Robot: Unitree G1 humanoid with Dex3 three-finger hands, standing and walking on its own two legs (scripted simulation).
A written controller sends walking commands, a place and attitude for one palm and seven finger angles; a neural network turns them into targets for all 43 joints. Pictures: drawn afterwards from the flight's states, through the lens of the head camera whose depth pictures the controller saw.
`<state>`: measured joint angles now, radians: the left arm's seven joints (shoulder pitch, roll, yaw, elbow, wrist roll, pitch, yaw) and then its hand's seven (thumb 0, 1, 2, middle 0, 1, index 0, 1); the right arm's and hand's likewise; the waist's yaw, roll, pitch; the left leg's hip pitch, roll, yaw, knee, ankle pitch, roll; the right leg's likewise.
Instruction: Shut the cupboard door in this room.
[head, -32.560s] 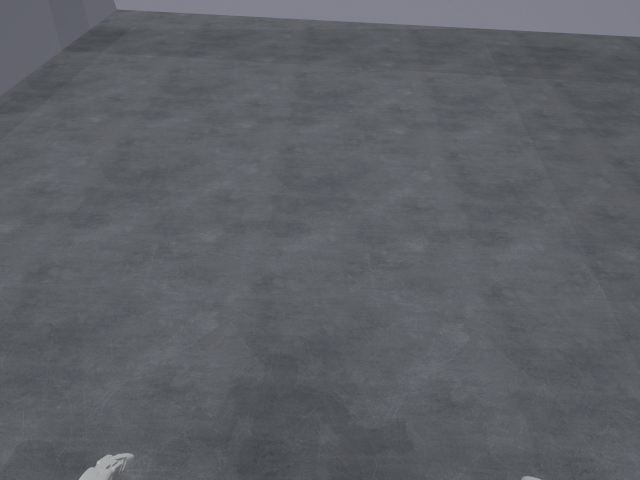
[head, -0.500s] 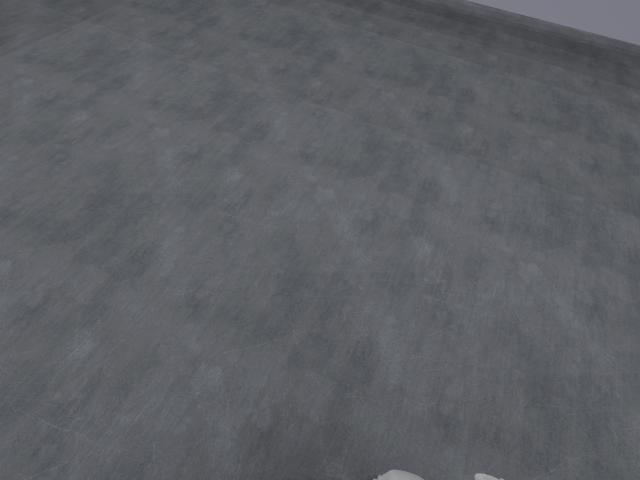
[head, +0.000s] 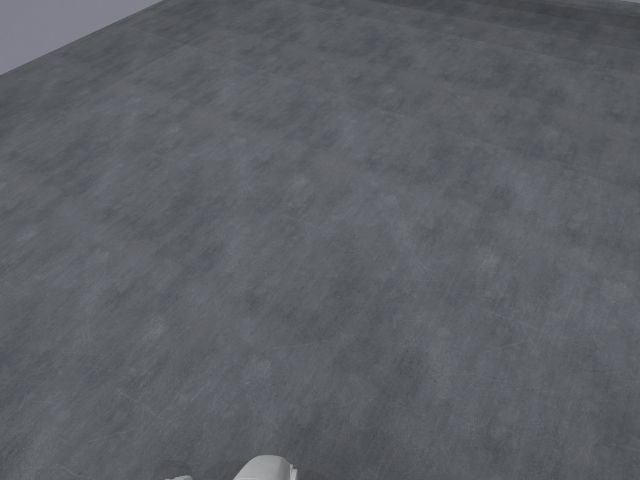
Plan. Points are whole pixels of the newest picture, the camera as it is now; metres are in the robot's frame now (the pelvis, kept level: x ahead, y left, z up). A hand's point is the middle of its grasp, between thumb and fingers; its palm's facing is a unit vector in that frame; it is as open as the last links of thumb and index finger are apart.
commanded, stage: turn or walk to find it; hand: left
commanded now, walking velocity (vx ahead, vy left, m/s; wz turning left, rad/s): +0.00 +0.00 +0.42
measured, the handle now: out of the picture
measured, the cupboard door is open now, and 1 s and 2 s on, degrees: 90 90 90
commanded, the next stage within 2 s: none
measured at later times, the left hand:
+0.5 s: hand out of the picture -0.03 +0.26 -0.18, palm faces +0.27 -0.93 -0.23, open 7.4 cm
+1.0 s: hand out of the picture -0.02 +0.19 -0.15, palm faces +0.41 -0.87 -0.27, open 7.4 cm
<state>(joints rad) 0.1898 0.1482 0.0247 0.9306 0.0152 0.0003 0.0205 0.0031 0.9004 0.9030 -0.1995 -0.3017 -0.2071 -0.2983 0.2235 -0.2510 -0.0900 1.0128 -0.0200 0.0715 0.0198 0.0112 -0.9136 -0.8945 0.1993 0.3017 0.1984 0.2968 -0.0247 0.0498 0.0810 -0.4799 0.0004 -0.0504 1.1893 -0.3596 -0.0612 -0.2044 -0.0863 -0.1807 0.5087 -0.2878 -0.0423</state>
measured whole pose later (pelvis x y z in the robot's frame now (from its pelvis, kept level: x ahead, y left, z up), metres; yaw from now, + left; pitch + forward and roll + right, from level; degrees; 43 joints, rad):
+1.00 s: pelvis -0.01 -0.01 +0.00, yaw +24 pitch -1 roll +3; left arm 0.20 0.15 0.03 0.94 0.02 0.00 0.02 0.00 0.90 0.90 -0.20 -0.30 -0.21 -0.30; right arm 0.23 -0.25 -0.09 1.01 -0.02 0.07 0.02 0.01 -0.91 -0.89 0.20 0.30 0.20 0.30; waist -0.03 0.04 0.08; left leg -0.48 0.01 -0.04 1.15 -0.38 -0.07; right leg -0.20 -0.09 -0.17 0.51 -0.30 -0.03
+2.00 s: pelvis -0.02 -0.03 +0.00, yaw +49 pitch +0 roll +3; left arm 0.22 0.16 0.03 0.94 0.02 0.00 0.02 0.00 0.91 0.90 -0.20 -0.30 -0.21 -0.30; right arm 0.22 -0.25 -0.09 1.02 -0.02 0.08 0.02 0.01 -0.91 -0.89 0.20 0.30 0.20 0.30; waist -0.01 0.03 0.08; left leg -0.43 0.03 -0.03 1.08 -0.39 -0.08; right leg -0.22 -0.11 -0.22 0.50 -0.27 -0.04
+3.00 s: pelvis -0.01 -0.03 +0.00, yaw +73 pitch -1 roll +3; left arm 0.21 0.16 0.03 0.94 0.02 -0.01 0.02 0.00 0.91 0.90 -0.20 -0.30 -0.21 -0.30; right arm 0.21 -0.25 -0.08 1.02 -0.02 0.07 0.02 0.01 -0.91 -0.89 0.20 0.30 0.20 0.30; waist -0.01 0.03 0.09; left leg -0.43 0.03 -0.03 1.06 -0.41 -0.08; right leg -0.19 -0.11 -0.21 0.50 -0.29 -0.04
